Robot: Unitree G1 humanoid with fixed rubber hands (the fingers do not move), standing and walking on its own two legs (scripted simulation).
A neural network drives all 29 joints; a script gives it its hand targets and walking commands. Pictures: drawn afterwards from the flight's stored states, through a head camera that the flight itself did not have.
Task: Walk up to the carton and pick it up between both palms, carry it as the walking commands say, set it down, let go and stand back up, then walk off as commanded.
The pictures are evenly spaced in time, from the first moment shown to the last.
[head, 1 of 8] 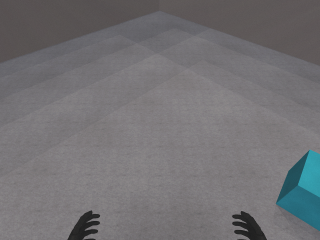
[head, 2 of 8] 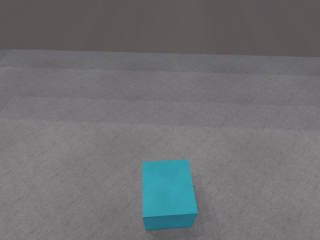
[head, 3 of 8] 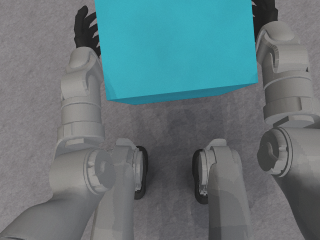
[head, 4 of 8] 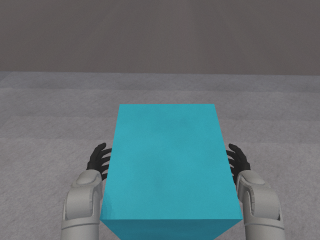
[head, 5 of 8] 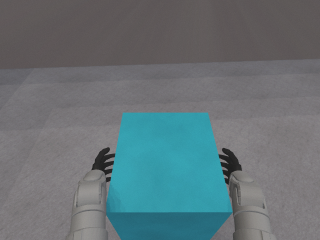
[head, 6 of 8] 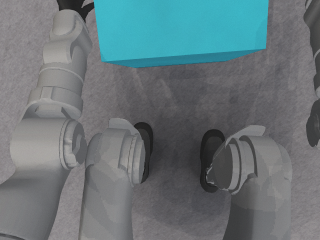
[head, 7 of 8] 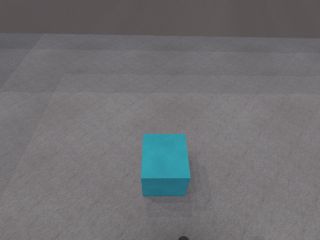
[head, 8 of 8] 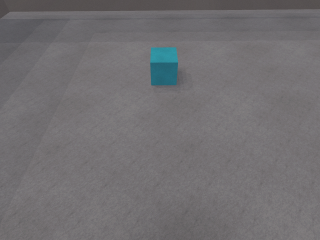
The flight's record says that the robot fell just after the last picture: no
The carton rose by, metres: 0.66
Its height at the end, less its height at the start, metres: +0.00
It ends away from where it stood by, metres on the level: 0.55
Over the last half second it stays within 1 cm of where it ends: yes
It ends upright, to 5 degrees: yes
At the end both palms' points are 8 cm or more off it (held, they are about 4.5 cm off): yes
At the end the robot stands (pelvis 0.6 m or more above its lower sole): yes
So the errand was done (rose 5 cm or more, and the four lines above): yes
